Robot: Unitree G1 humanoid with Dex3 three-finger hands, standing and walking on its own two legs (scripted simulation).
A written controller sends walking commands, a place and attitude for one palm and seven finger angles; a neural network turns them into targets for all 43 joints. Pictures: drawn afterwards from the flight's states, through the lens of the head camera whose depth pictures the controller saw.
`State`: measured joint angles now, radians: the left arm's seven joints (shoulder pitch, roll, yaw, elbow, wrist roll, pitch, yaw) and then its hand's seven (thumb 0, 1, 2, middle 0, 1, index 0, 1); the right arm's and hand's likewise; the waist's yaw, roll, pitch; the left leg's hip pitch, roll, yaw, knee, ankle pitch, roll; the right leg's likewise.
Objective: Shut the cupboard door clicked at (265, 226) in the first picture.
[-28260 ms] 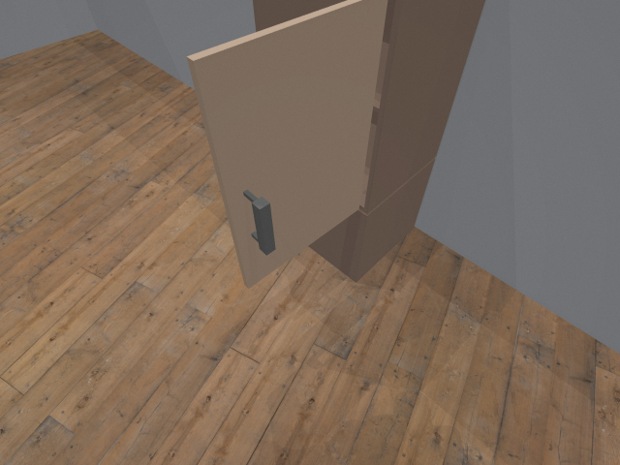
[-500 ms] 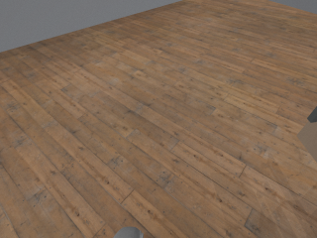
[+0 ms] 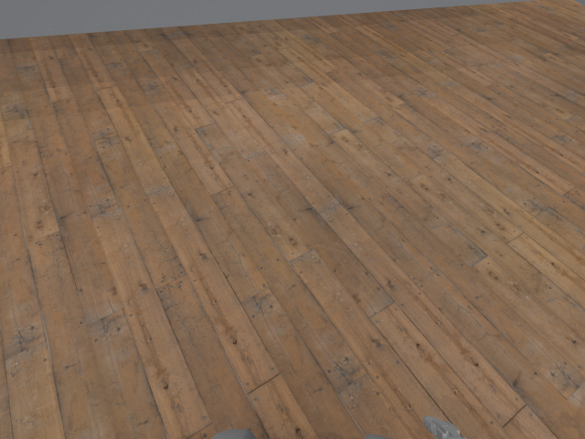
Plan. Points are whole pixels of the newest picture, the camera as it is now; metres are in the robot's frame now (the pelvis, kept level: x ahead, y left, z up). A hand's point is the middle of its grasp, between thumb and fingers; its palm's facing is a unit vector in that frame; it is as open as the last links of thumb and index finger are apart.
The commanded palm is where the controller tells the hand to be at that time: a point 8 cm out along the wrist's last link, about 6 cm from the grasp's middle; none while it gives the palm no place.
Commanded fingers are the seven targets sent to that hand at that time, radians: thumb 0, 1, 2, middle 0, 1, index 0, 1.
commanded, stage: walk to a spot facing it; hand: left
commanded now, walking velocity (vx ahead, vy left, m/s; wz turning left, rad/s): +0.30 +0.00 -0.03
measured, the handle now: out of the picture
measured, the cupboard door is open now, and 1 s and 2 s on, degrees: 64 64 64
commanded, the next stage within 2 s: turn to face it in 0.12 s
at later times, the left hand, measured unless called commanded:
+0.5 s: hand (236, 364) +0.25 +0.12 -0.15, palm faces -0.06 -0.97 -0.22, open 7.3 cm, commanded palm none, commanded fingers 0.00 0.90 0.90 -0.20 -0.30 -0.20 -0.30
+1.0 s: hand (207, 327) +0.31 +0.18 -0.16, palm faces -0.26 -0.94 -0.20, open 7.4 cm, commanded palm none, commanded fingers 0.00 0.90 0.90 -0.20 -0.30 -0.20 -0.30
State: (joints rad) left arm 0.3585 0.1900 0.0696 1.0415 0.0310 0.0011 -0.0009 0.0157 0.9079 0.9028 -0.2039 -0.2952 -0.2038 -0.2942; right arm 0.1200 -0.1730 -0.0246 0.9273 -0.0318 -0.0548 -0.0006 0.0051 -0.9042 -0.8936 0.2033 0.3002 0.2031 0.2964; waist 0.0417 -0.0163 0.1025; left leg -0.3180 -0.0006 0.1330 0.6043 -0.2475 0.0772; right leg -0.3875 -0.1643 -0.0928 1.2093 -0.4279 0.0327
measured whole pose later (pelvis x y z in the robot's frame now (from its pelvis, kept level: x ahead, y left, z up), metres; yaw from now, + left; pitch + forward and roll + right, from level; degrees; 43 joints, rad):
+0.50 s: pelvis +0.15 -0.05 +0.01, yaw -6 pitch -1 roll +1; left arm 0.18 0.15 0.06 0.96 0.01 -0.01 0.01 0.00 0.92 0.90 -0.20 -0.30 -0.21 -0.29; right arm 0.30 -0.17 -0.04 1.07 -0.02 0.01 -0.03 0.01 -0.91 -0.89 0.20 0.30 0.20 0.30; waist -0.03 0.02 0.11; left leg -0.37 0.02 0.07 1.10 -0.48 -0.03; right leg -0.32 0.02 -0.05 0.51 -0.17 -0.07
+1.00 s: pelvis +0.18 +0.00 +0.02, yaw -22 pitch -1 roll -2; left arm 0.24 0.25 0.11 0.92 0.03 0.08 -0.03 0.01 0.91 0.90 -0.20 -0.30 -0.20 -0.29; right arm 0.14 -0.19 -0.02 0.88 -0.03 0.01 -0.04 0.01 -0.90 -0.89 0.21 0.30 0.20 0.30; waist 0.05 -0.04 0.06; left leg -0.21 0.05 0.08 0.48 -0.26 0.02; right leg -0.53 0.05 0.03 1.07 -0.42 0.05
